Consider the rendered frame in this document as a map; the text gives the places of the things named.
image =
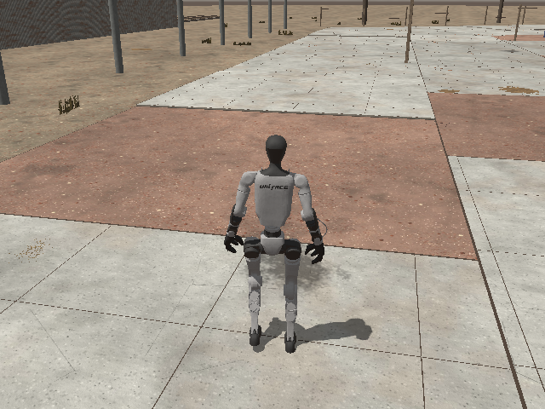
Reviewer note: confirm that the right robot hand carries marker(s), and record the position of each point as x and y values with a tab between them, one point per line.
319	250

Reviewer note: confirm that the robot right foot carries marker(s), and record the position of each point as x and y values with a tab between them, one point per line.
289	346

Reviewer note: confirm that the robot right upper arm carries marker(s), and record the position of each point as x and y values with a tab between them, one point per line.
305	196

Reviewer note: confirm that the robot right shin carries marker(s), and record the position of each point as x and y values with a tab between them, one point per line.
290	315

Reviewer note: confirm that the robot left upper arm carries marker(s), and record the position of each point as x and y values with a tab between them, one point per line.
247	179

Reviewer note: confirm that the robot left forearm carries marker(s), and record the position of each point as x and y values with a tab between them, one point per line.
233	224

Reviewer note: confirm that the left robot hand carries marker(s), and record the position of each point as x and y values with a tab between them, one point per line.
228	240

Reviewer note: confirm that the robot right forearm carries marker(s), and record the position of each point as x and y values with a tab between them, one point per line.
314	230

